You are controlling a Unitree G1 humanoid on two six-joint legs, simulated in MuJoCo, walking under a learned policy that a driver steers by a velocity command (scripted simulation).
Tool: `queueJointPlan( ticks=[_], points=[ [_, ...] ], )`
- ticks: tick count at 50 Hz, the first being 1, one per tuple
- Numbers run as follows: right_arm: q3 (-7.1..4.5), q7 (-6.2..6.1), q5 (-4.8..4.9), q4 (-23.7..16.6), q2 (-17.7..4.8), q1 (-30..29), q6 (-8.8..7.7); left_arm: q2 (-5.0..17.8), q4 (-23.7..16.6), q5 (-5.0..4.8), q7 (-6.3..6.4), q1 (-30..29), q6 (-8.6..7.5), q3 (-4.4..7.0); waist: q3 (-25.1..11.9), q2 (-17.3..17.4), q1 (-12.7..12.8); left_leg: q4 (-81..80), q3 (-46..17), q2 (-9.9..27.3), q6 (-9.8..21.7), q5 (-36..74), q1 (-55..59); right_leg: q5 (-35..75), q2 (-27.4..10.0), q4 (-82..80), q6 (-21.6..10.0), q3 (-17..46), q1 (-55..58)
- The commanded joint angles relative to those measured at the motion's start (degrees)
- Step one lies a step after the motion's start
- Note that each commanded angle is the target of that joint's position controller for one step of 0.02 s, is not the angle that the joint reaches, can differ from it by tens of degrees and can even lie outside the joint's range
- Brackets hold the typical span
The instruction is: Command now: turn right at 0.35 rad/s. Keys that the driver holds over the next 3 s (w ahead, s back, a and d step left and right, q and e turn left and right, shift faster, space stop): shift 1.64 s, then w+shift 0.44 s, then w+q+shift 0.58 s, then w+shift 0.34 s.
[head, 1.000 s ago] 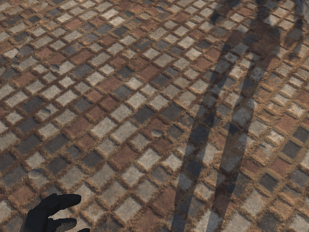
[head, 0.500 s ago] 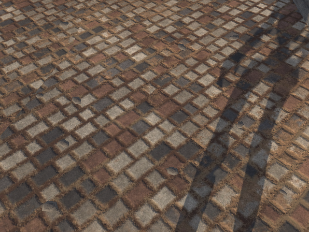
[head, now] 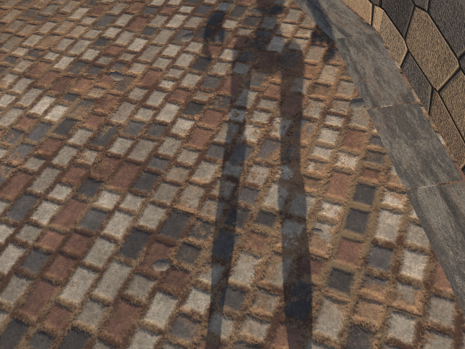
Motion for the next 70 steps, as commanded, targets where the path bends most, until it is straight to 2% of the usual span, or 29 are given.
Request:
queueJointPlan(
  ticks=[1, 6, 9, 10, 11, 12, 13, 14, 15, 16, 18, 21, 25, 29, 39, 55, 70],
  points=[
    [-0.59, 0.28, 0.01, -4.2, -4.0, -3.2, -1.13, 8.5, -3.1, 0.59, 0.13, 0.7, -0.38, 2.06, -4.6, -9.3, 1.9, -3.3, -0.3, 1.8, -0.1, -0.4, -2.5, 15.2, -15.0, -4.6, -6.3, 13.5, 8.2],
    [-0.23, 1.08, 0.17, -3.9, -3.9, -2.2, -2.08, 7.8, -2.9, 0.85, -0.90, -0.6, -0.35, 1.58, -4.8, -9.1, 2.3, -11.7, 0.9, 2.3, 0.7, -4.0, 5.6, 21.4, -14.8, -2.8, -7.9, 14.9, 6.6],
    [0.01, 1.60, 0.42, -3.3, -3.6, -1.1, -2.57, 6.7, -2.3, 0.39, -1.43, -1.5, -0.37, 1.20, -5.4, -8.7, 1.6, -20.2, 1.4, 1.9, 1.3, -3.8, 11.4, 26.1, -14.1, -1.5, -7.9, 15.8, 7.2],
    [0.15, 1.83, 0.40, -2.8, -3.1, 0.1, -2.81, 6.1, -2.0, 0.00, -1.50, -2.2, -0.39, 0.98, -5.5, -8.3, 0.4, -26.4, 1.6, 1.7, 1.9, 0.0, 14.4, 26.3, -13.2, -0.9, -7.2, 15.6, 7.2],
    [0.35, 2.05, 0.02, -2.2, -2.7, 1.6, -3.19, 5.6, -1.6, -0.42, -1.51, -2.3, -0.50, 0.80, -5.3, -7.5, -1.1, -35.1, 1.5, 2.0, 2.9, 9.4, 19.4, 24.8, -12.0, -0.9, -5.6, 15.1, 6.0],
    [0.20, 1.96, -0.72, -2.2, -4.3, 2.3, -3.48, 4.8, -1.1, 0.03, -1.54, -0.6, -0.96, 0.64, -6.1, -5.5, -0.7, -37.1, -0.8, 5.1, 4.2, 18.8, 25.2, 19.5, -10.4, -0.7, -3.1, 13.9, 3.8],
    [-0.46, 1.60, -1.45, -2.7, -8.3, 2.8, -3.41, 4.3, -0.5, 1.48, -1.83, 3.4, -1.67, 0.59, -8.4, 1.7, 2.0, -33.4, -5.6, 11.6, 7.4, 34.2, 31.2, 8.2, -6.6, 2.6, -0.3, 9.6, 0.5],
    [-0.13, 1.66, -1.74, -2.1, -7.4, 1.0, -3.03, 4.1, 0.4, 1.08, -2.10, 5.4, -2.19, 0.72, -8.2, 7.7, 3.7, -31.5, -7.7, 13.9, 12.5, 37.4, 30.7, -4.1, -2.8, 2.9, 2.4, 3.9, -1.9],
    [0.59, 1.87, -1.31, -2.3, -4.4, 0.1, -2.90, 4.7, 0.9, 1.26, -2.06, 4.4, -2.15, 0.64, -8.2, 7.3, 2.4, -33.2, -8.9, 14.5, 14.8, 30.5, 28.4, -6.7, -3.2, 2.4, 4.4, 2.2, -0.6],
    [0.83, 1.98, -0.90, -1.9, -3.6, 0.1, -2.86, 5.1, 0.6, 1.08, -1.92, 1.8, -1.86, 0.86, -7.1, 6.6, 1.2, -33.9, -8.4, 12.8, 13.9, 24.1, 27.3, -4.3, -3.4, 1.9, 5.2, 1.4, -0.2],
    [0.95, 2.06, -0.63, -1.5, -4.3, -0.1, -3.13, 4.3, 0.4, 1.14, -1.78, 0.6, -0.95, 0.90, -5.2, 5.6, 0.6, -33.5, -6.2, 10.1, 11.4, 17.2, 26.1, 0.7, -3.8, 0.9, 5.3, 1.7, -0.5],
    [1.17, 1.77, -0.74, -0.9, -4.2, 0.6, -3.31, 4.1, 1.3, 0.88, -1.78, 1.5, -1.02, 0.98, -4.0, 2.9, -0.1, -32.1, -3.7, 7.4, 9.4, 14.4, 25.4, 4.9, -4.2, -0.2, 4.3, 2.2, -0.1],
    [1.51, 1.49, -0.47, -0.1, -3.8, 1.0, -2.98, 3.9, 2.5, 0.77, -1.42, 2.6, -1.56, 1.08, -3.6, -0.2, -0.7, -31.0, -3.0, 6.1, 9.3, 14.8, 26.0, 7.3, -4.6, -0.7, 4.4, 2.8, 0.0],
    [1.83, 1.68, -0.42, 1.0, -3.4, 0.6, -2.72, 3.9, 3.4, 0.79, -1.03, 3.7, -1.81, 1.10, -3.0, -1.6, -0.7, -30.9, -2.5, 5.1, 9.1, 14.0, 25.7, 8.4, -4.8, -1.0, 4.7, 3.0, 0.9],
    [2.39, 2.17, -0.30, 5.5, -3.2, 0.4, -2.69, 4.0, 5.3, 0.81, -0.21, 5.3, -2.01, 0.98, -1.9, -1.5, -0.4, -32.1, -1.9, 3.7, 8.6, 11.9, 24.3, 9.6, -5.2, -1.4, 5.0, 2.8, 3.4],
    [3.05, 1.93, -0.19, 13.4, -3.9, 1.8, -2.60, 3.3, 10.6, 0.65, 0.27, 6.2, -2.21, 0.52, -0.2, -1.2, -0.9, -34.7, -2.5, 3.3, 8.9, 8.0, 22.8, 7.9, -4.8, -2.6, 5.9, 1.3, 4.8],
    [3.61, 1.61, -0.13, 17.2, -3.9, 3.4, -2.22, 3.0, 16.2, 0.43, 0.48, 7.2, -2.67, -0.28, 0.5, -1.2, -1.3, -35.7, -2.7, 3.0, 9.4, 6.3, 22.5, 6.8, -4.7, -3.2, 6.3, 0.3, 4.0]
  ],
)
Next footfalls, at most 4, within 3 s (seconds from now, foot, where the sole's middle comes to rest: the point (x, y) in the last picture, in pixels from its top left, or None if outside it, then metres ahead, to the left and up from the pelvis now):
0.24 left None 0.07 0.17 -0.78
1.96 right None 0.11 -0.10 -0.78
2.46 left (226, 320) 0.55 0.12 -0.78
2.90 right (232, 194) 1.00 0.10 -0.78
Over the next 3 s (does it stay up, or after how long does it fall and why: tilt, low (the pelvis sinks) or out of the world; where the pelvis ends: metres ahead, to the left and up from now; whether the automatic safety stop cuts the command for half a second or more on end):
stays up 0.84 0.14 -0.02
